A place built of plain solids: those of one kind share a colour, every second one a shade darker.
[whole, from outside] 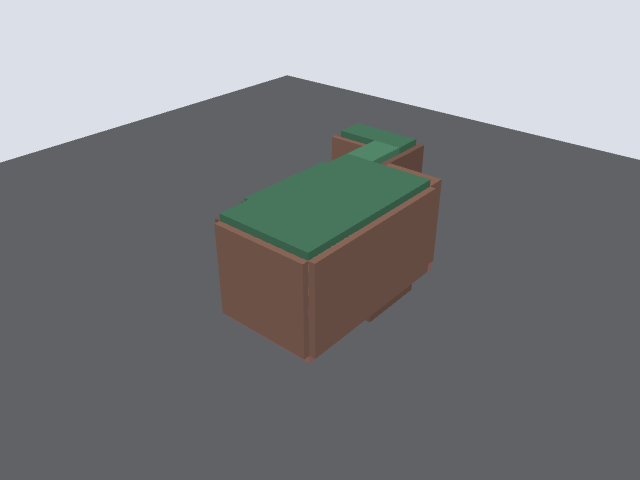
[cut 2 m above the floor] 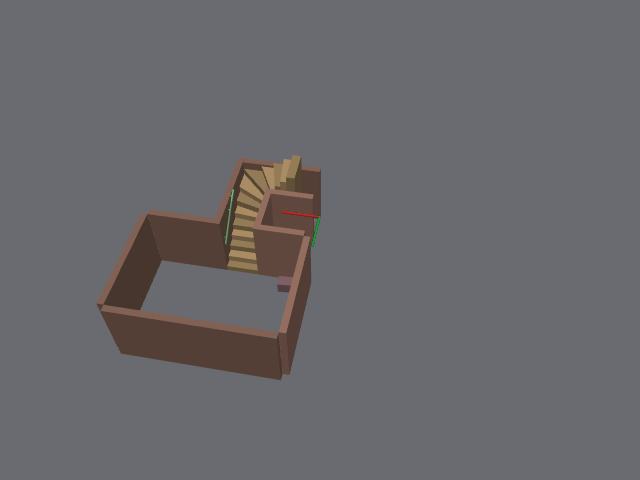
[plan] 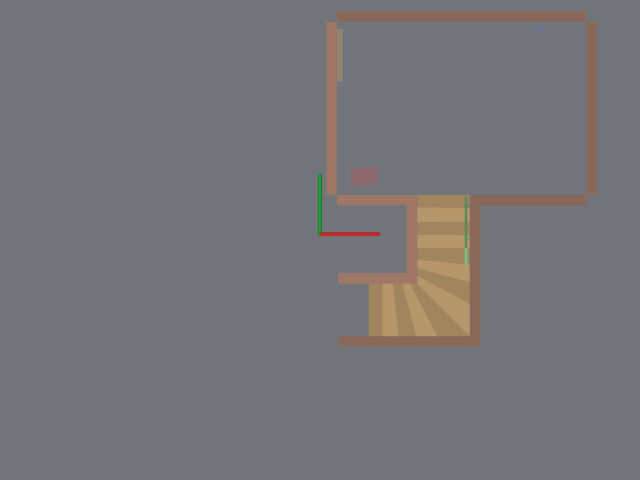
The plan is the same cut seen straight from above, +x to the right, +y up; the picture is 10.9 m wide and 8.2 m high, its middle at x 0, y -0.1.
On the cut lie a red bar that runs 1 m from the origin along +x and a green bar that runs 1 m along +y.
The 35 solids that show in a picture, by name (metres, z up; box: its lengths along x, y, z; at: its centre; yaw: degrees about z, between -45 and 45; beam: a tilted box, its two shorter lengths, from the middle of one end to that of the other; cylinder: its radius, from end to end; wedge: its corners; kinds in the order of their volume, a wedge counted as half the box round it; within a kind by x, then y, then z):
{
 "wall_1": {"box": [0.18, 2.78, 2.6], "at": [-4.64, -2.23, 4.02]},
 "wall_2": {"box": [4.86, 0.18, 2.6], "at": [-2.12, -3.72, 4.02]},
 "wall_3": {"box": [4.86, 0.18, 2.6], "at": [-2.12, -0.75, 4.02]},
 "wall_4": {"box": [0.18, 2.96, 2.54], "at": [0.2, 2.15, 1.22]},
 "wall_5": {"box": [0.61, 1.88, 2.6], "at": [0.61, -2.68, 4.02]},
 "wall_6": {"box": [1.37, 0.18, 2.54], "at": [0.97, 0.58, 1.22]},
 "wall_7": {"box": [1.35, 0.18, 5.37], "at": [0.98, -0.75, 2.64]},
 "wall_8": {"box": [2.25, 0.18, 5.37], "at": [1.43, -1.83, 2.64]},
 "wall_9": {"box": [0.18, 1.51, 5.37], "at": [1.57, -0.09, 2.64]},
 "wall_10": {"box": [4.26, 0.18, 2.54], "at": [2.42, 3.72, 1.22]},
 "wall_11": {"box": [0.18, 2.59, 5.37], "at": [2.65, -0.63, 2.64]},
 "wall_12": {"box": [1.99, 0.18, 2.54], "at": [3.56, 0.58, 1.22]},
 "wall_13": {"box": [0.18, 2.96, 2.54], "at": [4.64, 2.15, 1.22]},
 "roof_1": {"box": [4.86, 2.78, 0.2], "at": [-2.12, -2.23, 5.42]},
 "roof_2": {"box": [1.35, 0.9, 0.2], "at": [0.98, -1.29, 5.42]},
 "roof_3": {"box": [0.9, 2.2, 0.2], "at": [2.11, -0.64, 5.42]},
 "roof_4": {"box": [4.26, 2.96, 0.2], "at": [2.42, 2.15, 2.59]},
 "tread_1": {"wedge": [[0.83, -1.74, -0.05], [0.83, -1.74, 2.52], [0.83, -0.84, -0.05], [0.83, -0.84, 2.52], [1.07, -1.74, -0.05], [1.07, -1.74, 2.52], [1.07, -0.84, -0.05], [1.07, -0.84, 2.52]]},
 "tread_2": {"wedge": [[1.07, -1.74, -0.05], [1.07, -1.74, 2.33], [1.07, -0.84, -0.05], [1.07, -0.84, 2.33], [1.25, -0.84, -0.05], [1.25, -0.84, 2.33], [1.34, -1.74, -0.05], [1.34, -1.74, 2.33]]},
 "tread_3": {"wedge": [[1.24, -0.84, -0.05], [1.24, -0.84, 2.13], [1.33, -1.74, -0.05], [1.33, -1.74, 2.12], [1.41, -0.84, -0.05], [1.41, -0.84, 2.13], [1.65, -1.74, -0.05], [1.65, -1.74, 2.13]]},
 "tread_4": {"wedge": [[1.4, -0.84, -0.05], [1.4, -0.84, 1.94], [1.53, -0.84, -0.05], [1.53, -0.84, 1.94], [1.64, -1.74, -0.05], [1.64, -1.74, 1.93], [2.01, -1.74, -0.05], [2.01, -1.74, 1.94]]},
 "tread_5": {"wedge": [[1.53, -0.84, -0.05], [1.53, -0.84, 1.75], [1.66, -0.84, -0.05], [1.66, -0.84, 1.75], [2.0, -1.74, -0.05], [2.0, -1.74, 1.75], [2.56, -1.74, -0.05], [2.56, -1.74, 1.75]]},
 "tread_6": {"wedge": [[1.66, -0.85, -0.05], [1.66, -0.85, 1.55], [1.66, -0.71, -0.05], [1.66, -0.71, 1.55], [2.56, -1.75, -0.05], [2.56, -1.75, 1.55], [2.56, -1.19, -0.05], [2.56, -1.19, 1.55]]},
 "tread_7": {"wedge": [[1.66, -0.71, -0.05], [1.66, -0.71, 1.36], [1.66, -0.58, -0.05], [1.66, -0.58, 1.36], [2.56, -1.2, -0.05], [2.56, -1.2, 1.36], [2.56, -0.82, -0.05], [2.56, -0.82, 1.36]]},
 "tread_8": {"wedge": [[1.66, -0.58, -0.05], [1.66, -0.58, 1.16], [1.66, -0.44, -0.05], [1.66, -0.44, 1.16], [2.56, -0.82, -0.05], [2.56, -0.82, 1.15], [2.56, -0.52, -0.05], [2.56, -0.52, 1.16]]},
 "tread_9": {"wedge": [[1.66, -0.44, -0.05], [1.66, -0.44, 0.96], [1.66, -0.24, -0.05], [1.66, -0.24, 0.96], [2.56, -0.53, -0.05], [2.56, -0.53, 0.96], [2.56, -0.24, -0.05], [2.56, -0.24, 0.96]]},
 "tread_10": {"wedge": [[1.66, -0.24, -0.05], [1.66, -0.24, 0.77], [1.66, -0.02, -0.05], [1.66, -0.02, 0.77], [2.56, -0.24, -0.05], [2.56, -0.24, 0.77], [2.56, -0.02, -0.05], [2.56, -0.02, 0.77]]},
 "tread_11": {"wedge": [[1.66, -0.02, -0.05], [1.66, -0.02, 0.57], [1.66, 0.21, -0.05], [1.66, 0.21, 0.57], [2.56, -0.02, -0.05], [2.56, -0.02, 0.57], [2.56, 0.21, -0.05], [2.56, 0.21, 0.57]]},
 "tread_12": {"wedge": [[1.66, 0.2, -0.05], [1.66, 0.2, 0.38], [1.66, 0.46, -0.05], [1.66, 0.46, 0.38], [2.56, 0.21, -0.05], [2.56, 0.21, 0.37], [2.56, 0.45, -0.05], [2.56, 0.45, 0.38]]},
 "tread_13": {"wedge": [[1.66, 0.45, -0.05], [1.66, 0.45, 0.18], [1.66, 0.67, -0.05], [1.66, 0.67, 0.18], [2.56, 0.44, -0.05], [2.56, 0.44, 0.18], [2.56, 0.67, -0.05], [2.56, 0.67, 0.18]]},
 "floor_1": {"box": [5.39, 2.78, 0.23], "at": [-1.86, -2.23, 2.61]},
 "bucket_1": {"box": [0.46, 0.3, 0.39], "at": [0.76, 0.99, 0.14], "yaw": 4.1},
 "radiator_1": {"box": [0.1, 0.9, 0.45], "at": [0.34, 3.06, 0.38]},
 "guard_rail_1": {"wedge": [[2.47, -0.24, 1.88], [2.47, -0.24, 1.93], [2.47, 0.64, 1.12], [2.47, 0.64, 1.18], [2.52, -0.24, 1.88], [2.52, -0.24, 1.93], [2.52, 0.64, 1.12], [2.52, 0.64, 1.18]]},
 "extinguisher_1": {"cylinder": 0.07, "from": [3.78, 3.5, 0.0], "to": [3.78, 3.5, 0.52]}
}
